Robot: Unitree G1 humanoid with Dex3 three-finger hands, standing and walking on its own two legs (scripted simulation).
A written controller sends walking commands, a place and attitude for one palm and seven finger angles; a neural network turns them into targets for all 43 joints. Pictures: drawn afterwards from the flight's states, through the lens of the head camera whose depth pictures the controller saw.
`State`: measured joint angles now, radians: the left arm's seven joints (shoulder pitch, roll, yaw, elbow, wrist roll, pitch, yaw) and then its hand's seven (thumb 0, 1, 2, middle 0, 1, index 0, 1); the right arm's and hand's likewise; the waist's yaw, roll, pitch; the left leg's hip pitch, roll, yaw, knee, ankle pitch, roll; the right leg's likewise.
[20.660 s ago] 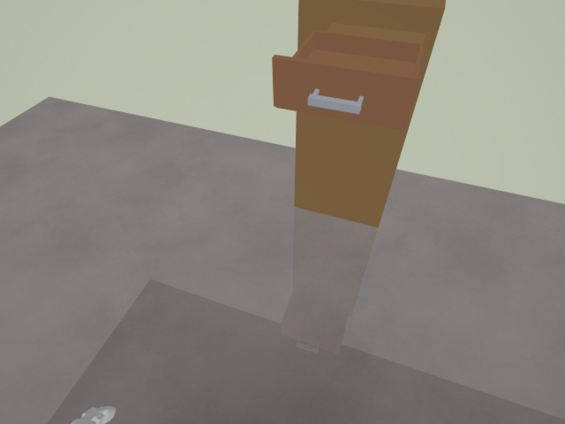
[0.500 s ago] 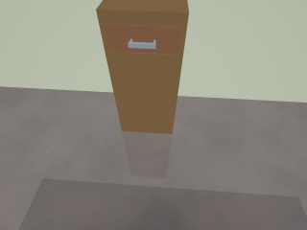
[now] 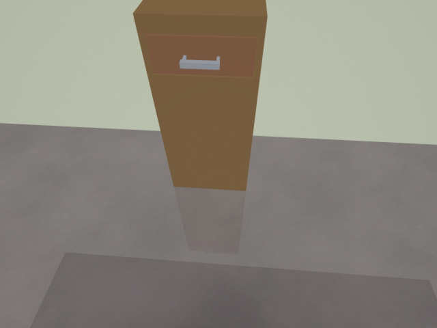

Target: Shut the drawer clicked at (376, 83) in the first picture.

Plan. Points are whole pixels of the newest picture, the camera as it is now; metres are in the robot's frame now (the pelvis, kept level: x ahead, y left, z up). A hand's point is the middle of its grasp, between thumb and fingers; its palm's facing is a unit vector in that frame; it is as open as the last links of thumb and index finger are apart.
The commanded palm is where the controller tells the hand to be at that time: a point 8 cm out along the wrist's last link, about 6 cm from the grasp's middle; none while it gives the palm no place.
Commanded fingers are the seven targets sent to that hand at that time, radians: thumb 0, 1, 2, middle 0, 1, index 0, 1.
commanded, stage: look to check the result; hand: left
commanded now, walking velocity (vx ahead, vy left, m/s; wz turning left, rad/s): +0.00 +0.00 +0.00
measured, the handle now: (200, 61) +0.91 +0.11 +0.02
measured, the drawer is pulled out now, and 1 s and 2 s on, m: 0.00 0.00 0.00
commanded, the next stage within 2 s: stand and wait in 0.06 s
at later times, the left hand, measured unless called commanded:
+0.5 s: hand out of the picture +0.06 +0.21 -0.16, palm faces -0.01 -0.96 -0.29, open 7.3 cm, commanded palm none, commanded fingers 0.00 0.90 0.90 -0.20 -0.30 -0.20 -0.30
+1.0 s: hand out of the picture +0.06 +0.21 -0.16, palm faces -0.01 -0.96 -0.29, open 7.3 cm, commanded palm none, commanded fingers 0.00 0.90 0.90 -0.20 -0.30 -0.20 -0.30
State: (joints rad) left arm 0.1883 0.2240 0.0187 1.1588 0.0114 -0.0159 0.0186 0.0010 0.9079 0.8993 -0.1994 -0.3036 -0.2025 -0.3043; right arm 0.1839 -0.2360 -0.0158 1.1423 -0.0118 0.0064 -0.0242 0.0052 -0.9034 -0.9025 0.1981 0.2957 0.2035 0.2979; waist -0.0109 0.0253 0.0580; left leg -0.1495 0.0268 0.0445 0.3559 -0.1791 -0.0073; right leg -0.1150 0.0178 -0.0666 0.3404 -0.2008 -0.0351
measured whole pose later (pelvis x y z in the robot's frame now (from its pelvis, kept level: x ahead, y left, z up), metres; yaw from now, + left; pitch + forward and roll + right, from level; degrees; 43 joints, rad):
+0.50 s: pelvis +0.01 -0.01 +0.00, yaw +0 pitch -2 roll +0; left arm 0.15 0.25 0.02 1.15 0.01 -0.02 0.01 0.00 0.91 0.90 -0.20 -0.30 -0.20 -0.30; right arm 0.17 -0.26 -0.01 1.14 -0.01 0.01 -0.02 0.01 -0.90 -0.90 0.20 0.30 0.20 0.30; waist -0.02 0.02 0.05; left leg -0.13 0.04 0.05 0.34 -0.18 -0.02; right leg -0.09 0.03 -0.06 0.31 -0.20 -0.04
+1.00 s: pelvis +0.01 -0.01 +0.00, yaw +0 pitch -2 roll +0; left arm 0.16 0.25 0.02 1.15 0.01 -0.02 0.01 0.00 0.91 0.90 -0.20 -0.30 -0.20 -0.30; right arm 0.17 -0.27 -0.01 1.15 -0.01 0.00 -0.02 0.01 -0.90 -0.90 0.20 0.30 0.20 0.30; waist -0.02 0.02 0.05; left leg -0.12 0.04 0.05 0.32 -0.17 -0.02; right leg -0.09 0.03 -0.06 0.31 -0.20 -0.04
